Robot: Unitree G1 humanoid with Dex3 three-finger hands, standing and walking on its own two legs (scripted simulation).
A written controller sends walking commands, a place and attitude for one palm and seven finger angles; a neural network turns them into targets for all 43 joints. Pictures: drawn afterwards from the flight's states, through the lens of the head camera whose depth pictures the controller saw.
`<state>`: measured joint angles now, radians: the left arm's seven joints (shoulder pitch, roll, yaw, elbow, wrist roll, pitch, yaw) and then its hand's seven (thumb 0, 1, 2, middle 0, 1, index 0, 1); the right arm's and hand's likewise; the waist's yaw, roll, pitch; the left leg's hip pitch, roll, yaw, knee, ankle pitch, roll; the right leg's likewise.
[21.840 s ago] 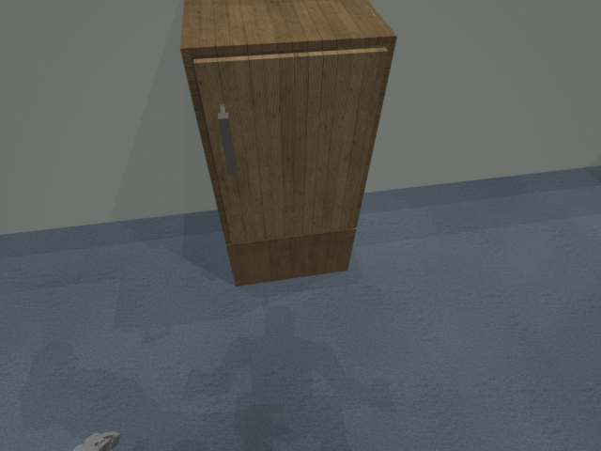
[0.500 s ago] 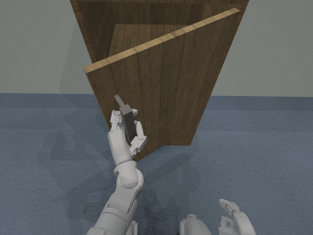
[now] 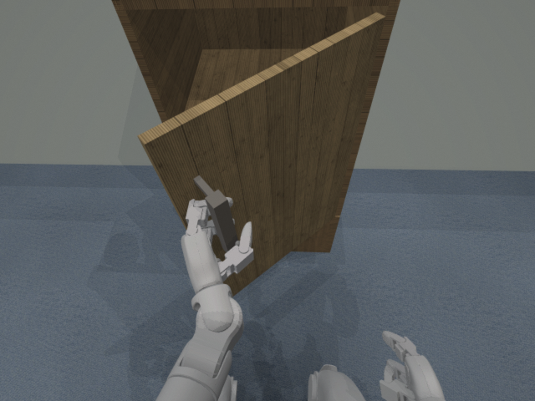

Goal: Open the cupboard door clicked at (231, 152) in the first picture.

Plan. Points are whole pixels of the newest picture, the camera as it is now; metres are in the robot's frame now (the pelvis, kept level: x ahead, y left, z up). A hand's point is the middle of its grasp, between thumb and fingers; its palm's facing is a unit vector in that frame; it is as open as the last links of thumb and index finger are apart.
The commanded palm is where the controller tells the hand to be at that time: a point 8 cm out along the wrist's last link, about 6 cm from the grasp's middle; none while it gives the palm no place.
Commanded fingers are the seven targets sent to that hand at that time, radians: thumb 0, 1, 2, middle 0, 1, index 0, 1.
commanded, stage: open thumb and fingers to let go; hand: left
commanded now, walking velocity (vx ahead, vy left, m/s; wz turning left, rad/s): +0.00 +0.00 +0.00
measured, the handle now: (217, 218) +0.38 +0.09 +0.04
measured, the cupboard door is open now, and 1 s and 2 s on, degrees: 42 41 41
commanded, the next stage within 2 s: slide the hand sideways off the handle in 0.56 s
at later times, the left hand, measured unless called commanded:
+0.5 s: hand (236, 249) +0.33 +0.06 +0.03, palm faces +0.31 -0.95 -0.04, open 14.8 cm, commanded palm +0.29 +0.10 +0.03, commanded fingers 0.00 -0.50 0.30 -0.16 -0.35 -0.16 -0.35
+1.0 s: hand (226, 271) +0.30 +0.07 +0.03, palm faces -0.12 -0.99 +0.04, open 16.3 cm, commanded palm +0.27 +0.12 +0.03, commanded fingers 0.00 -0.50 0.30 -0.15 -0.30 -0.15 -0.30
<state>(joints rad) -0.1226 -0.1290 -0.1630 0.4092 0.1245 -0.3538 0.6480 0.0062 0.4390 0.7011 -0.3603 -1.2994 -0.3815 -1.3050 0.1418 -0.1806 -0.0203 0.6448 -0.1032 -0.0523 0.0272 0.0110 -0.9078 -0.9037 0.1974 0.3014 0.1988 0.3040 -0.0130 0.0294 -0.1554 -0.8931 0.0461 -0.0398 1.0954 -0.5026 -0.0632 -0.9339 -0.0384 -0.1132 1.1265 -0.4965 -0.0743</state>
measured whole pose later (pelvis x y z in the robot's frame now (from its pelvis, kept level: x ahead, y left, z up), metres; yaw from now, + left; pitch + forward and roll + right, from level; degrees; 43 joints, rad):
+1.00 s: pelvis -0.01 +0.06 -0.01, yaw -2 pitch +16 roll +0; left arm -0.03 -0.04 -0.24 0.29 0.01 -0.41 0.18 -0.01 -0.50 0.30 -0.15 -0.31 -0.14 -0.32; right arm 0.23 -0.22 -0.01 0.53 -0.03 -0.04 0.04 0.01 -0.91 -0.90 0.20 0.30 0.20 0.30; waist -0.02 0.03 -0.13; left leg -0.93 0.02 0.02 1.18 -0.54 0.01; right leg -0.96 -0.06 -0.05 1.16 -0.48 0.01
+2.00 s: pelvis +0.01 +0.05 -0.02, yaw -2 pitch +18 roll -1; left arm 0.42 0.12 -0.08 -0.13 -0.10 -0.40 -0.06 -0.01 -0.50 0.30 -0.15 -0.30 -0.15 -0.30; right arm 0.22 -0.22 0.00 0.45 -0.02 -0.09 -0.02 0.01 -0.91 -0.90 0.20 0.30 0.20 0.30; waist 0.00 0.03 -0.15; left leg -0.99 0.03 -0.03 1.28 -0.61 -0.01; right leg -1.00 -0.05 -0.08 1.24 -0.55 -0.01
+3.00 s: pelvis +0.04 +0.07 +0.08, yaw -3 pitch -2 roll -1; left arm 0.54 0.32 0.23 -0.41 -0.02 -0.05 0.13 0.01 0.32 0.65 -0.18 -0.30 -0.19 -0.30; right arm 0.23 -0.22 0.06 0.60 0.00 -0.15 -0.09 0.01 -0.90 -0.90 0.20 0.30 0.20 0.30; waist 0.05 0.06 -0.01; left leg -0.17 0.01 0.03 0.55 -0.34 0.01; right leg -0.19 -0.04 -0.05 0.51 -0.27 0.03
